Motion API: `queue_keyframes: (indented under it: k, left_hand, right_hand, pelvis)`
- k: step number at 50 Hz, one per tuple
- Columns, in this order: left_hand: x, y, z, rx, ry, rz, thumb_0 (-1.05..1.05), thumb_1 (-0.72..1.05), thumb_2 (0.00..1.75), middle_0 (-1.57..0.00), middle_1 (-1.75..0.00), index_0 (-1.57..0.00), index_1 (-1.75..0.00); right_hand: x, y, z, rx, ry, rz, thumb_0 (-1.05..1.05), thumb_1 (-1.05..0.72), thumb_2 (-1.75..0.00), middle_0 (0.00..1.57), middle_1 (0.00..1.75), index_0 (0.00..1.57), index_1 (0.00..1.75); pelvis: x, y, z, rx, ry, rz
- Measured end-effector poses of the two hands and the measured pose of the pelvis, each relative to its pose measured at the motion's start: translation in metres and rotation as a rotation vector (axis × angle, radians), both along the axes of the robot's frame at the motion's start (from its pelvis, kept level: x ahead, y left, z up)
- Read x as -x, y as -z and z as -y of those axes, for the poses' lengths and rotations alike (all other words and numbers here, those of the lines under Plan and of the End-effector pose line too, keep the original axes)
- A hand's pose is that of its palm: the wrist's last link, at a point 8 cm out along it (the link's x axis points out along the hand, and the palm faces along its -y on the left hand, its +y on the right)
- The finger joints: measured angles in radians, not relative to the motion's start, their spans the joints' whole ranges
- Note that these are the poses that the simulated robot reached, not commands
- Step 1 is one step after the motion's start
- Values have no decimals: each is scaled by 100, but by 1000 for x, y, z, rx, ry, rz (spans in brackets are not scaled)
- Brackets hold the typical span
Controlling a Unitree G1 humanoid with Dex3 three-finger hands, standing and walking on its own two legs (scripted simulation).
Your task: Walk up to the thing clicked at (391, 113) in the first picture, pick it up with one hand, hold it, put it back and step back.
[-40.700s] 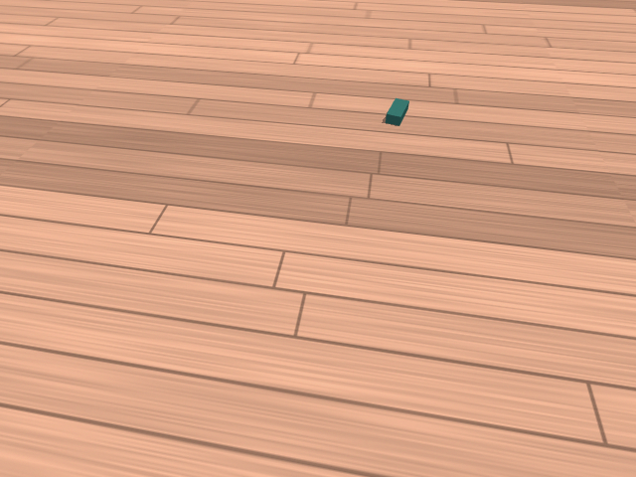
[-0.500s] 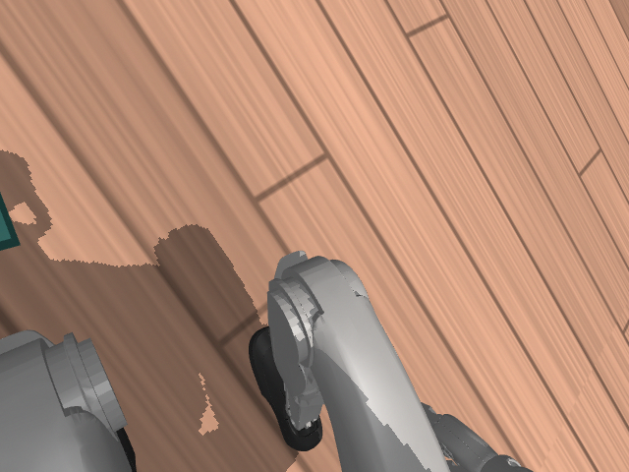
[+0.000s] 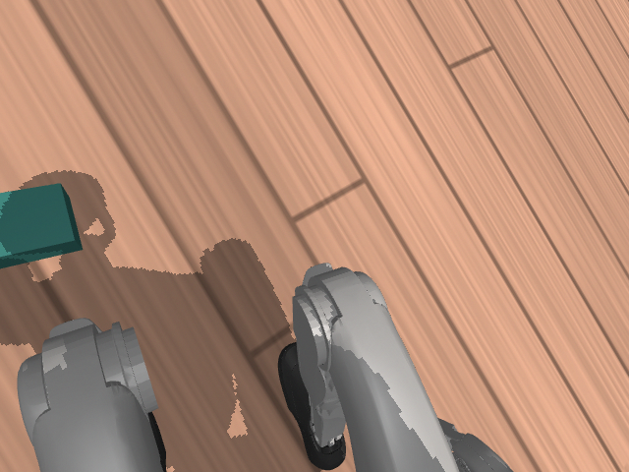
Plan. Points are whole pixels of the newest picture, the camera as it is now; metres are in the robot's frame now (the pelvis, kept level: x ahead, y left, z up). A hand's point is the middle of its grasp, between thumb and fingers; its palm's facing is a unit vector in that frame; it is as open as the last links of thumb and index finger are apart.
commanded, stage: withdraw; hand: left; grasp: from above
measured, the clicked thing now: out of the picture +0.44 +0.32 -0.28
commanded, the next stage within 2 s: home in 0.66 s
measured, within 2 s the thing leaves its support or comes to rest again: neither
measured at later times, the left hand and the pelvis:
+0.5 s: hand out of the picture +0.41 +0.33 -0.12, palm faces -0.52 -0.10 -0.85, open 14.0 cm; pelvis -0.02 -0.01 +0.04, yaw +5 degrees
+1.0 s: hand out of the picture +0.43 +0.33 -0.07, palm faces -0.38 -0.18 -0.90, open 12.5 cm; pelvis -0.01 +0.00 +0.05, yaw +6 degrees
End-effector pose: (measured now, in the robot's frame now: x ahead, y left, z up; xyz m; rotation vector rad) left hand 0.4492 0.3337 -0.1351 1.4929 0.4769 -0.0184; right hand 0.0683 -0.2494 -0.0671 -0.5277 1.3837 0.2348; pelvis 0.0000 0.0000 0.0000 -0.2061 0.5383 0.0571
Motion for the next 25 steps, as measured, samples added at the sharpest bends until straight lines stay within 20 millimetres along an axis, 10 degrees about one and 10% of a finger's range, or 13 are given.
queue_keyframes:
  k: [13,25]
  left_hand:
    - [10,-107,-8,-4,-16,-177,0,-51,99,-8,-100,-9,-99]
    - [25,-70,-2,43,79,-233,0,-49,100,-8,-101,-9,-100]
  right_hand:
    - [-32,-12,3,-28,112,114,0,-91,-90,20,30,20,30]
    - [5,-30,26,137,102,31,0,-90,-90,20,30,20,30]
  pelvis:
    - [10,-41,3,-52,-50,-30]
    - [19,-39,6,-50,-57,-17]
